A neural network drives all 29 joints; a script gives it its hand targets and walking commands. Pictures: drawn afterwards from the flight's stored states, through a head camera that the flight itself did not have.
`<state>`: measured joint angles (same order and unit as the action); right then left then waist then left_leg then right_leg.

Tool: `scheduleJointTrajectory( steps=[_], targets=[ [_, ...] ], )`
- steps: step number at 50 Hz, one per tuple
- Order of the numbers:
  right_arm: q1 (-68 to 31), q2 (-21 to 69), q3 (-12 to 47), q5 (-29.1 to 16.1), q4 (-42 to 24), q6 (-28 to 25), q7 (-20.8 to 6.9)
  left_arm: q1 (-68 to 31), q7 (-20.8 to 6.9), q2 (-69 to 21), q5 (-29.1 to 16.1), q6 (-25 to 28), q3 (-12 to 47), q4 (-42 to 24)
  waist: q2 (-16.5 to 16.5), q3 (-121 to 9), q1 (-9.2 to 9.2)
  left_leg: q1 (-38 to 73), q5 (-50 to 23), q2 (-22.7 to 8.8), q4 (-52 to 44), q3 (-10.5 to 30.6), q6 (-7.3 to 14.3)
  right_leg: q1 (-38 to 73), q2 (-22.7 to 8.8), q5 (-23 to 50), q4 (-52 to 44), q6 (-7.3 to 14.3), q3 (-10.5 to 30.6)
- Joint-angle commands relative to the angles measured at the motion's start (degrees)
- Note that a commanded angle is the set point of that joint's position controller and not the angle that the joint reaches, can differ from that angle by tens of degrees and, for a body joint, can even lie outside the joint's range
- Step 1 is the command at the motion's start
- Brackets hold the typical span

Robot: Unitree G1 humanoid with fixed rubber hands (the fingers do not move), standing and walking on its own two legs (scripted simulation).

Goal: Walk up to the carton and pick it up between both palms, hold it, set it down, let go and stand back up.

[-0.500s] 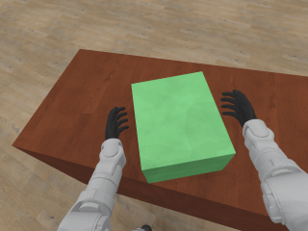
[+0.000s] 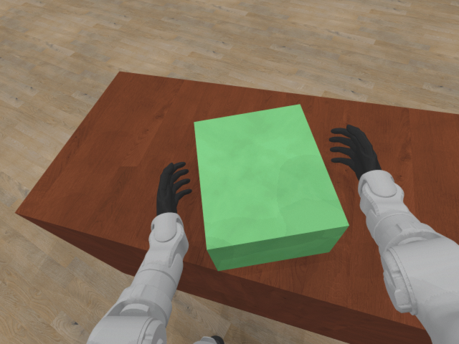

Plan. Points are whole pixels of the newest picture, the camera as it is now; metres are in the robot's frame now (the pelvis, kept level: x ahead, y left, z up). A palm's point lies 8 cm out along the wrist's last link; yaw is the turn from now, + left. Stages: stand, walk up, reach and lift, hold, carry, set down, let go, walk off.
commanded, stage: reach and lift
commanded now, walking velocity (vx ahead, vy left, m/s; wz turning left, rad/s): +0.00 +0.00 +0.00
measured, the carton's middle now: (260, 185) +0.43 +0.05 -0.04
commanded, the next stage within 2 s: none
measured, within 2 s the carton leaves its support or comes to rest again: neither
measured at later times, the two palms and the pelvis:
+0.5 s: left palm (177, 200) +0.35 +0.20 +0.00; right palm (346, 168) +0.46 -0.10 +0.01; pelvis +0.01 +0.00 +0.01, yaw +0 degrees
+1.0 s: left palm (177, 202) +0.34 +0.20 +0.00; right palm (346, 167) +0.46 -0.10 +0.02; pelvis +0.02 -0.01 +0.02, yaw +2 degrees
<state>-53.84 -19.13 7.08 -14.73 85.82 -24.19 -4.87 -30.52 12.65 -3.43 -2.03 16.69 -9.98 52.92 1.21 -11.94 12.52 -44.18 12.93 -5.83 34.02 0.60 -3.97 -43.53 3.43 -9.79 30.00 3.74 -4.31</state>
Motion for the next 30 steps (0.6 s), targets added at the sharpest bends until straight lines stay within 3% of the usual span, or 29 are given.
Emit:
scheduleJointTrajectory(
  steps=[1, 2, 3, 5, 6, 7, 8, 10, 11, 12, 13, 14, 15, 16, 19, 20, 21, 22, 23, 25, 26, 27, 28, 29, 30],
  targets=[
    [-27.1, -2.7, -1.1, 2.4, -14.3, -2.3, 0.9, -21.7, 0.2, 4.1, 2.3, 3.5, -2.4, -7.9, -10.1, -36.8, 1.48, 1.7, -16.3, 5.9, -0.2, -6.1, 1.9, 32.2, 0.7, 10.1, 1.4, -3.8, 5.6],
    [-26.0, -1.8, -0.8, 2.9, -13.5, -2.3, 1.3, -20.2, 0.2, 3.2, 2.4, 3.7, -2.5, -7.6, -10.3, -35.3, 0.73, 0.7, -16.2, 6.2, -1.1, -6.7, 2.0, 35.2, 0.2, 12.9, 1.6, -4.4, 6.1],
    [-26.7, -0.6, -0.7, 4.5, -14.1, -1.9, 1.9, -22.1, -0.5, 3.6, 3.8, 4.0, -4.2, -4.9, -12.8, -31.2, 1.28, -1.8, -13.5, 6.2, -1.3, -7.1, 2.6, 35.4, -0.4, 10.4, 1.4, -5.0, 6.3],
    [-26.2, -0.3, -3.5, 5.2, -12.5, -3.1, 3.1, -20.9, 0.6, 2.2, 5.0, 3.6, -4.2, -6.4, -8.8, -35.8, 0.8, 1.1, -15.9, 6.3, -2.0, -6.6, 1.1, 35.7, 0.2, 10.8, 0.9, -4.2, 5.0],
    [-27.3, -1.2, -6.2, 7.2, -12.0, -2.9, 3.6, -24.3, 0.7, 1.5, 5.8, 3.4, -3.4, -7.7, -7.7, -37.3, -1.27, 4.7, -16.8, 6.0, -1.6, -6.4, 0.6, 32.2, 0.8, 10.7, 0.3, -3.7, 4.2],
    [-28.2, 0.0, -4.9, 6.3, -12.7, -3.1, 3.8, -22.4, 0.9, -0.4, 4.5, 3.2, -2.9, -8.1, -8.1, -37.7, -0.01, 4.8, -19.6, 6.1, -0.5, -7.0, 0.5, 31.7, 1.2, 13.7, 1.1, -3.6, 3.8],
    [-28.4, -0.4, -6.1, 7.4, -12.2, -3.2, 4.0, -21.0, 0.6, -2.8, 4.6, 2.8, -1.4, -7.2, -7.8, -37.4, -1.65, 7.4, -20.8, 5.5, -1.0, -5.5, 0.1, 30.6, 1.5, 14.6, 0.5, -3.0, 2.9],
    [-26.8, 1.9, -4.7, 8.2, -11.2, -1.7, 3.5, -20.4, 0.1, -2.7, 5.8, 2.3, -3.5, -3.7, -9.4, -33.4, 0.29, 7.4, -19.6, 5.2, -1.1, -6.0, 0.9, 29.6, 1.4, 10.7, -0.6, -2.9, 3.3],
    [-27.4, 1.8, -5.9, 8.3, -12.3, -2.5, 3.6, -22.2, 0.4, -2.2, 6.0, 3.0, -3.1, -5.8, -8.4, -36.2, -0.07, 7.7, -20.5, 5.1, -0.9, -6.4, 0.5, 29.3, 1.8, 11.7, -0.2, -2.7, 3.0],
    [-27.2, 3.4, -4.0, 8.3, -14.0, -3.4, 4.1, -20.6, 0.2, -3.0, 5.9, 3.6, -4.2, -6.2, -10.5, -37.9, 1.15, 6.6, -22.9, 5.5, -0.2, -6.5, 0.8, 33.0, 1.3, 16.1, 0.6, -3.1, 3.7],
    [-24.3, 4.3, -5.0, 8.7, -11.3, -3.5, 4.1, -18.9, 0.5, -4.5, 7.0, 3.8, -3.3, -7.3, -6.6, -35.0, -0.31, 9.0, -22.7, 5.5, -2.0, -5.9, 0.1, 32.9, 1.3, 15.7, -0.4, -2.5, 3.4],
    [-26.7, 4.3, -5.5, 9.0, -12.0, -3.2, 4.0, -22.1, 0.5, -3.6, 7.9, 3.9, -5.0, -8.7, -8.7, -35.3, 0.62, 7.7, -21.3, 5.4, -1.7, -6.5, 0.7, 33.3, 1.2, 14.7, -0.5, -3.2, 3.9],
    [-23.3, 5.4, -5.3, 8.4, -10.4, -2.8, 4.1, -19.9, 0.5, -5.0, 7.5, 3.8, -3.5, -8.7, -7.4, -34.6, 0.17, 9.7, -22.5, 5.4, -2.2, -5.8, 0.6, 32.0, 1.5, 14.4, -1.4, -2.9, 3.7],
    [-23.7, 5.8, -4.9, 9.0, -10.9, -2.8, 4.3, -18.2, 0.2, -4.2, 7.8, 3.8, -5.8, -7.0, -10.5, -33.7, 1.36, 9.0, -22.5, 5.3, -1.8, -6.0, 1.1, 31.4, 1.5, 12.9, -1.4, -2.8, 3.7],
    [-23.6, 6.7, -9.1, 11.8, -10.9, -3.7, 4.9, -20.0, 0.0, -5.7, 9.7, 4.2, -4.6, -10.8, -6.8, -35.1, -1.85, 8.7, -23.2, 5.6, -2.4, -5.5, 0.7, 33.7, 1.2, 16.3, -1.6, -2.6, 3.2],
    [-25.0, 6.8, -9.9, 12.3, -13.1, -3.7, 4.9, -23.1, 0.0, -5.1, 9.7, 4.4, -4.8, -10.5, -6.5, -35.4, -1.66, 10.4, -22.0, 5.5, -2.9, -5.5, 0.8, 31.1, 1.5, 13.3, -2.4, -2.8, 3.3],
    [-24.5, 7.7, -9.1, 12.6, -13.2, -3.2, 4.5, -21.5, 0.1, -4.3, 10.1, 4.5, -6.2, -7.8, -7.5, -32.7, 0.34, 8.4, -21.6, 5.8, -2.5, -6.1, 1.4, 32.1, 1.0, 14.2, -1.7, -2.8, 4.0],
    [-24.1, 7.7, -10.3, 13.3, -10.1, -3.4, 4.4, -21.5, -0.2, -5.5, 11.5, 4.4, -5.7, -9.2, -5.5, -31.7, -1.63, 9.2, -21.4, 5.7, -3.6, -5.9, 0.9, 33.3, 0.6, 16.6, -2.6, -3.0, 3.6],
    [-22.9, 8.0, -9.6, 13.3, -9.3, -3.3, 4.4, -19.1, 0.2, -6.5, 13.1, 3.5, -6.7, -8.1, -4.6, -29.2, -0.96, 10.6, -22.3, 5.4, -4.1, -6.0, 1.0, 34.2, 1.2, 16.8, -2.9, -2.6, 3.5],
    [-22.8, 8.9, -11.4, 14.1, -11.2, -3.6, 4.7, -21.4, -0.1, -8.3, 11.6, 4.1, -4.4, -11.8, -3.5, -35.9, -1.59, 13.7, -25.9, 5.2, -2.7, -4.9, 0.4, 30.0, 1.5, 17.1, -2.9, -2.3, 2.7],
    [-23.2, 12.1, -10.7, 14.3, -12.7, -3.9, 4.1, -20.5, -0.1, -9.9, 12.0, 4.5, -4.3, -12.6, -3.3, -35.8, -0.7, 12.9, -25.3, 5.4, -3.5, -5.2, 0.7, 30.8, 1.5, 15.6, -3.4, -2.0, 3.1],
    [-20.7, 10.0, -10.3, 14.8, -11.8, -4.2, 4.4, -18.2, 0.1, -8.8, 12.9, 4.6, -6.4, -11.4, -3.8, -36.3, 0.32, 13.5, -28.7, 5.6, -2.5, -5.6, 0.9, 33.0, 1.4, 20.7, -2.6, -2.1, 3.7],
    [-21.0, 10.9, -9.4, 15.0, -12.9, -4.5, 4.6, -15.6, -0.8, -8.8, 13.0, 4.5, -6.7, -9.5, -6.4, -35.1, -0.38, 12.0, -28.0, 5.7, -2.4, -6.1, 1.1, 35.9, 0.7, 26.2, -1.8, -3.0, 3.9],
    [-23.0, 11.6, -10.3, 15.8, -14.2, -4.9, 5.0, -18.7, -0.8, -9.2, 12.6, 4.9, -5.8, -10.5, -7.5, -35.8, -1.57, 11.0, -27.8, 5.7, -3.5, -5.5, 1.2, 36.7, 1.3, 26.2, -2.4, -2.9, 3.4],
    [-21.9, 11.6, -11.5, 16.1, -12.0, -4.8, 5.0, -17.5, -0.5, -10.0, 14.0, 4.8, -5.8, -9.8, -5.1, -33.0, -1.78, 12.8, -28.3, 5.4, -4.1, -5.4, 0.6, 36.1, 1.6, 22.8, -2.9, -2.6, 3.1]
  ],
)
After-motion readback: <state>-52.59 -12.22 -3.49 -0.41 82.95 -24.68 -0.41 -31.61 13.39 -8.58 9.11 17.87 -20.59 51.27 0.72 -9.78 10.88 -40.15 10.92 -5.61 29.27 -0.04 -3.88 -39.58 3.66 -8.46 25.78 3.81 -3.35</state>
